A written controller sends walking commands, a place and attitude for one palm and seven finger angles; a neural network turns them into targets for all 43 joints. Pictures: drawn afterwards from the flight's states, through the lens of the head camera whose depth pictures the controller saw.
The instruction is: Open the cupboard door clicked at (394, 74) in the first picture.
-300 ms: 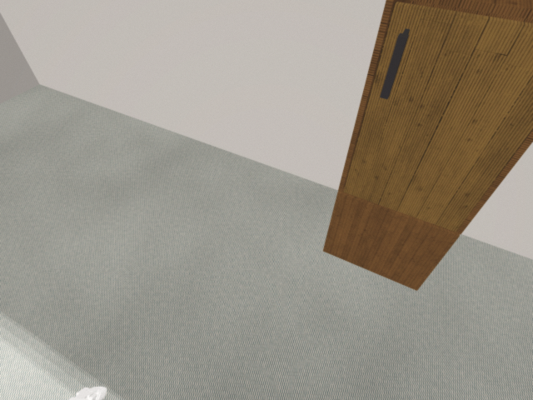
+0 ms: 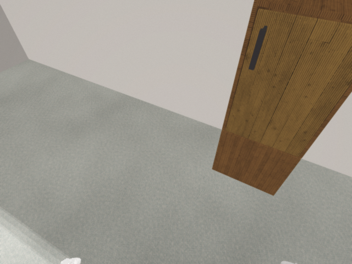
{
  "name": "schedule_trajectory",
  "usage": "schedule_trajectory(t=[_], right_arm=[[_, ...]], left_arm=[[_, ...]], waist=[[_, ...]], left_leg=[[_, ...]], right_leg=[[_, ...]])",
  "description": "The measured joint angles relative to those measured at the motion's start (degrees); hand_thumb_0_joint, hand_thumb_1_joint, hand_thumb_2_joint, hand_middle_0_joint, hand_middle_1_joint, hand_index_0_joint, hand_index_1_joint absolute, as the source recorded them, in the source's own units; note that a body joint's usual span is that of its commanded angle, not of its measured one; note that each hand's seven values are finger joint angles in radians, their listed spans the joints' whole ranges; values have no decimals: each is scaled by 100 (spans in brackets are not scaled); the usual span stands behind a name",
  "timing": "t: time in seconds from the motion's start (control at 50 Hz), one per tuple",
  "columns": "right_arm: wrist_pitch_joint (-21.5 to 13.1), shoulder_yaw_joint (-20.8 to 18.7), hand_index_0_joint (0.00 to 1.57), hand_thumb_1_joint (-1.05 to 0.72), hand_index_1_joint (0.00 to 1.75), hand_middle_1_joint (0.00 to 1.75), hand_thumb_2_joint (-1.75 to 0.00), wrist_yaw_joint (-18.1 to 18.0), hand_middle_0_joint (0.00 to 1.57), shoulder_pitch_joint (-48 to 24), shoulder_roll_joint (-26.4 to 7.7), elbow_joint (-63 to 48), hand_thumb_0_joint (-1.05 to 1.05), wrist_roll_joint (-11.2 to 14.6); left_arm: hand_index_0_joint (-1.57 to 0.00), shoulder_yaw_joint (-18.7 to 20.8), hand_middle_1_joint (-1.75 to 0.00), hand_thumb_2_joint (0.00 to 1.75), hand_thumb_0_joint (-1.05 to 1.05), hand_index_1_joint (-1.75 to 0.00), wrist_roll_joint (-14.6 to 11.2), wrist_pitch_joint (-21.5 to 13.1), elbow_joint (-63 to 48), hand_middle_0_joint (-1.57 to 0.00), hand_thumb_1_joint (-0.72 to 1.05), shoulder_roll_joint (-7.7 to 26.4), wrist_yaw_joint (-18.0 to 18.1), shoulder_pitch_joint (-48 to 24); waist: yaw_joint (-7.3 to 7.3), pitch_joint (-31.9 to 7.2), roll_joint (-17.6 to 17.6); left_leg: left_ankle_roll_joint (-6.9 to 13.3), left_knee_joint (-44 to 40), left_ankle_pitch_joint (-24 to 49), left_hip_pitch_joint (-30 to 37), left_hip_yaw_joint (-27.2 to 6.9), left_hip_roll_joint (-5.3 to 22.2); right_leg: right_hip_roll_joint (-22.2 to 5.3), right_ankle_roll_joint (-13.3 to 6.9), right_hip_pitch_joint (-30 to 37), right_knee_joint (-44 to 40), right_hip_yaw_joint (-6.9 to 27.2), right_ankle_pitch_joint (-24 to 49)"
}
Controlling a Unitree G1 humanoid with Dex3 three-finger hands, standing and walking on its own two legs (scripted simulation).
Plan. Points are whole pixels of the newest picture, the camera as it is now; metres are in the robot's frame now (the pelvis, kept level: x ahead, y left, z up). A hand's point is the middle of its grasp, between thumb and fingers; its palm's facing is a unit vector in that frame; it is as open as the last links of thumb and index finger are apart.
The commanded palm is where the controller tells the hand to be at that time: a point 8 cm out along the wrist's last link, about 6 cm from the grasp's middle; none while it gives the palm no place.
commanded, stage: stand and wait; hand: left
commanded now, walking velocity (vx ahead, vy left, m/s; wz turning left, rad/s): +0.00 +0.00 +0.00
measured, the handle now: (258, 48) +0.81 -0.25 +0.13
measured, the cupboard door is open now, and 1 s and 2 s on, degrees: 0 0 0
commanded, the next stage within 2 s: look at it before walking up in 0.56 s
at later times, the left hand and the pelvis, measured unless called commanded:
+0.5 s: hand out of the picture +0.06 +0.24 -0.15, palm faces -0.04 -0.94 -0.34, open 7.4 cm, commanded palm none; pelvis -0.01 -0.01 +0.00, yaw +0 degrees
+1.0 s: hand out of the picture +0.07 +0.24 -0.15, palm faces -0.04 -0.94 -0.33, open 7.4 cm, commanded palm none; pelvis -0.01 -0.01 +0.00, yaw +0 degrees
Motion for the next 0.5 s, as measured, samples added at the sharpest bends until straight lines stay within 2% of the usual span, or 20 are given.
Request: schedule_trajectory(t=[0.5], right_arm=[[34, -23, 20, -90, 30, 30, -90, 10, 20, 287, -109, 508, 1, 30]], left_arm=[[-20, 43, -30, 90, 1, -30, -9, -22, 384, -21, 91, 118, -10, 119]], waist=[[-47, 123, 34]], left_leg=[[-71, -267, 253, 15, -13, 82]], right_leg=[[80, -61, 22, -296, -15, 274]])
